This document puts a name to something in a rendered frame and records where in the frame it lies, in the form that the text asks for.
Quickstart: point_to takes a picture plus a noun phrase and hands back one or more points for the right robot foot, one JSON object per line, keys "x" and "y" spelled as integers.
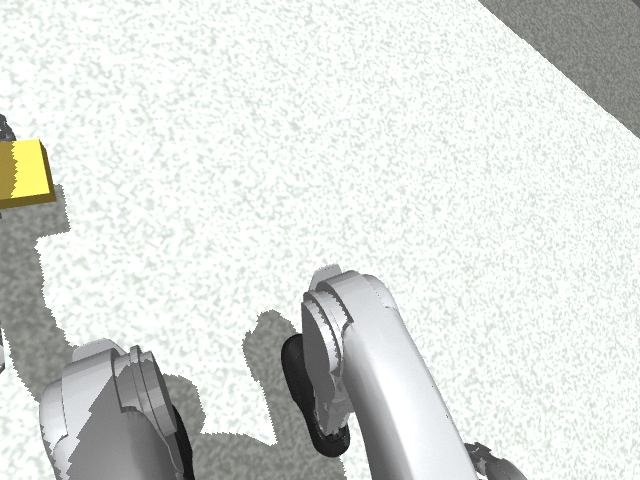
{"x": 301, "y": 389}

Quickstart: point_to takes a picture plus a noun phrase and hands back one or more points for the left robot hand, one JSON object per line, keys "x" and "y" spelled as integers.
{"x": 6, "y": 133}

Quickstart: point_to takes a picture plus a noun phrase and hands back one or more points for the small box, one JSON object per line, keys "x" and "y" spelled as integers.
{"x": 25, "y": 175}

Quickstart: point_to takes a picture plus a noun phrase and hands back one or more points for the right robot hand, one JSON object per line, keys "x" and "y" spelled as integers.
{"x": 486, "y": 464}

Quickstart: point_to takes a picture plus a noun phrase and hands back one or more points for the left robot foot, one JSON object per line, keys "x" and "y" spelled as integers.
{"x": 184, "y": 447}

